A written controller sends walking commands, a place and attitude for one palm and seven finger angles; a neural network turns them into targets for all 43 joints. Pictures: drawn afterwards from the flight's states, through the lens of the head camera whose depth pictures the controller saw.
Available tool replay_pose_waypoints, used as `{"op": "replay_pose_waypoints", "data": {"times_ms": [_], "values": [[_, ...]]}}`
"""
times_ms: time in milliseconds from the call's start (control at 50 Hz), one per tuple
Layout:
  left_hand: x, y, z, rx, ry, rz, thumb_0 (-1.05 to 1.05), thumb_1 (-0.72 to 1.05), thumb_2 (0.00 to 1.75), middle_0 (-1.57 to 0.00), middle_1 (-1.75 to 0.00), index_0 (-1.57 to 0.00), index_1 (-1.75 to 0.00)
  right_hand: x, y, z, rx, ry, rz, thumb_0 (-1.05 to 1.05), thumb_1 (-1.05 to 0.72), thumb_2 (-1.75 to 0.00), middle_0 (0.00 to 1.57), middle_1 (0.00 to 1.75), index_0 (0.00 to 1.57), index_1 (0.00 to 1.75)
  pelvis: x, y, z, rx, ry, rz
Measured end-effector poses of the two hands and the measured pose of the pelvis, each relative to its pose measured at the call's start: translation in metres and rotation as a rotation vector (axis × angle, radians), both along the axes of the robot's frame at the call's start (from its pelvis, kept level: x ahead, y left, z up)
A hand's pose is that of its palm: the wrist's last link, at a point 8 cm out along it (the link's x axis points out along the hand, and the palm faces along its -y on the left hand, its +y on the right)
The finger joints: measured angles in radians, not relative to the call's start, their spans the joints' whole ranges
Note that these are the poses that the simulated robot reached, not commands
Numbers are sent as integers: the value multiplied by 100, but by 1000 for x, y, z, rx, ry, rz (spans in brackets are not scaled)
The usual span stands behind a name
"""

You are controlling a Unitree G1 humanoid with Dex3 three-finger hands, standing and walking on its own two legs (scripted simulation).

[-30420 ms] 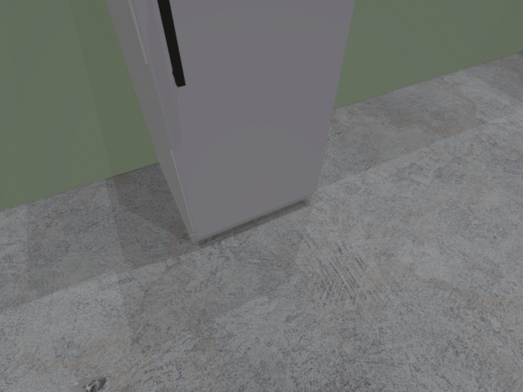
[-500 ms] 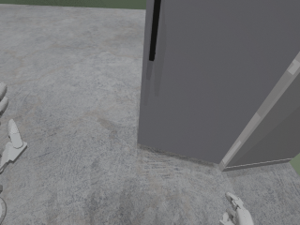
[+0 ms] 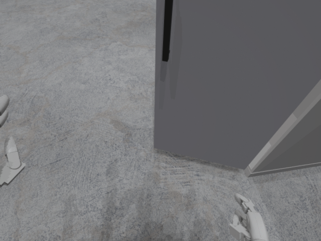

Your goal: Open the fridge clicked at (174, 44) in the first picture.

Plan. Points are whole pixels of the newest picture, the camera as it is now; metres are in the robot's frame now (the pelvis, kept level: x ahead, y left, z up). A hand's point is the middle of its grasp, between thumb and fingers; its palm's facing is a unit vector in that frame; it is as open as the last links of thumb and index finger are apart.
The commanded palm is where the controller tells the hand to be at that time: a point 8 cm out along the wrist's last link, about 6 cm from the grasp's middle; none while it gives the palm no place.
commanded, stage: stop stepping back and stand still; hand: left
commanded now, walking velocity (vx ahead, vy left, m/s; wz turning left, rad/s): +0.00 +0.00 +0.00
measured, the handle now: (169, 15) +0.73 +0.02 +0.21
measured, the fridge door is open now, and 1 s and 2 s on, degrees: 66 66 66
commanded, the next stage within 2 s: let the arm hang, fingers relaxed in 0.12 s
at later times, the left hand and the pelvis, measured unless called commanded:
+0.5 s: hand out of the picture +0.06 +0.19 -0.16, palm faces -0.05 -0.98 -0.19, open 7.4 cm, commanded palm none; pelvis -0.02 +0.01 +0.00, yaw +1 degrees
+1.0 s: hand out of the picture -0.03 +0.23 -0.17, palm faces +0.02 -0.97 -0.25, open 7.3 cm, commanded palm none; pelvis -0.03 +0.02 +0.00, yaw +1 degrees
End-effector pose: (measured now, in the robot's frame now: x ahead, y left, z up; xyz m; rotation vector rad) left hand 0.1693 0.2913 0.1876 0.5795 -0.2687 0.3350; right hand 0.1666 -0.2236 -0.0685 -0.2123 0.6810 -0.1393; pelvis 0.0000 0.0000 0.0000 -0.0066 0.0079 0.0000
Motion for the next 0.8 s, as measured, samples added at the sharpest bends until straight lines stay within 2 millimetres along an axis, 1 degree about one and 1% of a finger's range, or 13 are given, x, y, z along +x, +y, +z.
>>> {"op": "replay_pose_waypoints", "data": {"times_ms": [120,220,240,280,320,360,420,460,500,560,660,720,800], "values": [[-2,4,-1,8,43,8,1,89,90,-22,-30,-22,-31,8,-3,3,3,-11,-12,2,-90,-89,21,30,20,30,3,1,1,-4,11,-3],[-10,11,-11,-41,62,54,1,89,90,-22,-30,-22,-31,3,-7,2,-18,14,-19,2,-90,-90,21,30,20,30,2,2,1,-4,5,-1],[-9,12,-19,-43,84,50,1,89,90,-22,-30,-21,-31,2,-8,-1,-15,16,2,1,-90,-90,20,30,20,30,1,4,0,-6,8,8],[-2,19,-62,-94,247,54,1,90,90,-21,-30,-21,-31,0,-12,-14,-11,59,51,1,-90,-90,20,30,20,30,-4,8,-3,-9,15,25],[0,23,-122,-183,485,85,0,90,90,-21,-30,-20,-31,-6,-18,-27,-15,116,66,1,-90,-90,21,30,20,30,-8,12,-6,-9,16,32],[-12,18,-184,-274,736,117,0,90,90,-20,-30,-20,-30,-17,-22,-35,-18,166,54,1,-90,-89,21,30,20,30,-12,15,-8,-5,13,33],[-50,-6,-261,-390,1067,135,1,91,90,-20,-29,-20,-30,-44,-26,-42,-27,249,23,1,-90,-89,20,30,20,30,-17,15,-8,3,1,28],[-83,-27,-297,-463,1242,133,1,91,90,-20,-29,-20,-30,-68,-26,-45,-35,323,2,1,-90,-89,20,30,20,30,-19,15,-6,5,-7,23],[-117,-49,-320,-534,1383,130,1,91,90,-20,-29,-20,-30,-94,-25,-48,-39,411,-20,1,-90,-89,20,30,20,30,-20,14,-4,3,-12,21],[-160,-53,-335,-602,1488,215,1,98,90,-21,-30,-21,-30,-135,-19,-52,-38,552,-45,1,-90,-90,20,30,19,30,-23,12,-1,-4,-14,26],[-216,-42,-335,-626,1620,315,0,98,90,-21,-30,-21,-30,-190,-4,-60,-3,733,-81,1,-90,-90,20,30,19,30,-24,14,3,-13,-14,33],[-236,-34,-330,-618,1668,366,1,96,90,-21,-30,-21,-30,-209,7,-65,28,786,-99,1,-90,-90,20,30,20,30,-24,17,4,-13,-16,32],[-246,-24,-324,-597,1688,405,1,93,90,-21,-30,-20,-30,-219,19,-70,63,805,-112,1,-90,-89,20,30,20,30,-25,21,4,-10,-20,27]]}}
